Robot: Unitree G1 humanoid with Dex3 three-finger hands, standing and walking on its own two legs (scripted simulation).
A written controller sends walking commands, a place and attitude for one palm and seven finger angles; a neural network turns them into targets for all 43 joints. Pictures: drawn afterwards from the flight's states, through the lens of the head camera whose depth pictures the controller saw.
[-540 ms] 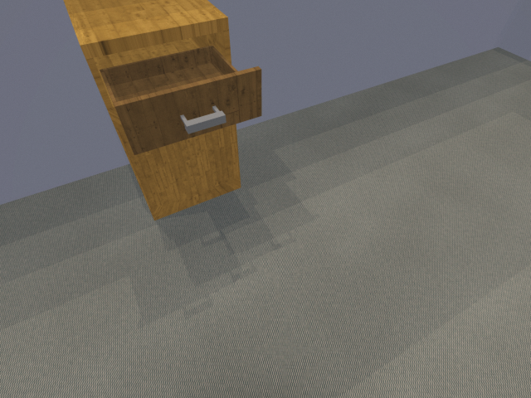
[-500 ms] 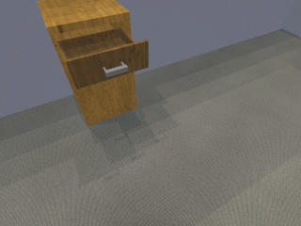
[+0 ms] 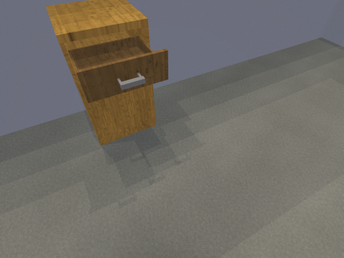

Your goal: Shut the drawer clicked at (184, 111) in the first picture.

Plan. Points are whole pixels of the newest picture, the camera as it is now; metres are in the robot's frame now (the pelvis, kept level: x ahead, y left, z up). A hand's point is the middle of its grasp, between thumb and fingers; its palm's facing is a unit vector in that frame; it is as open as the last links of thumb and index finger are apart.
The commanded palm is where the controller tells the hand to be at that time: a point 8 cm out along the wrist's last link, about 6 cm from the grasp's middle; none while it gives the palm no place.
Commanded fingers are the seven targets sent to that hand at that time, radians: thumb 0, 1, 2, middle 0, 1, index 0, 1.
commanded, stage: stand and wait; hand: left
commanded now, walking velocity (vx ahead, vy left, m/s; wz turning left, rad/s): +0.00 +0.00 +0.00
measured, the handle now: (130, 80) +0.83 +0.24 -0.07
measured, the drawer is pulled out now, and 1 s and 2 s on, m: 0.28 0.28 0.28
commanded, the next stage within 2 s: look at it before walking up in 0.28 s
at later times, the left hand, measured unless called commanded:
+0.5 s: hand out of the picture +0.05 +0.22 -0.16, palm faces -0.02 -0.95 -0.30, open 7.4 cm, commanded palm none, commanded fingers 0.00 0.90 0.90 -0.20 -0.30 -0.20 -0.30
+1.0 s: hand out of the picture +0.05 +0.23 -0.16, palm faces -0.01 -0.95 -0.30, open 7.4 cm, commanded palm none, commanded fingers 0.00 0.90 0.90 -0.20 -0.30 -0.20 -0.30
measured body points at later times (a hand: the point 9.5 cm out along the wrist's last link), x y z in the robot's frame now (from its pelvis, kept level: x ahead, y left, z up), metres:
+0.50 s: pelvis -0.01 -0.01 +0.00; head -0.01 -0.01 +0.45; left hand +0.06 +0.27 -0.14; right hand +0.04 -0.28 -0.15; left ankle +0.00 +0.13 -0.74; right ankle +0.00 -0.11 -0.74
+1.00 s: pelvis +0.00 +0.00 +0.00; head +0.00 +0.00 +0.45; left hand +0.05 +0.28 -0.14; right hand +0.05 -0.28 -0.14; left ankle +0.00 +0.13 -0.74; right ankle +0.00 -0.11 -0.74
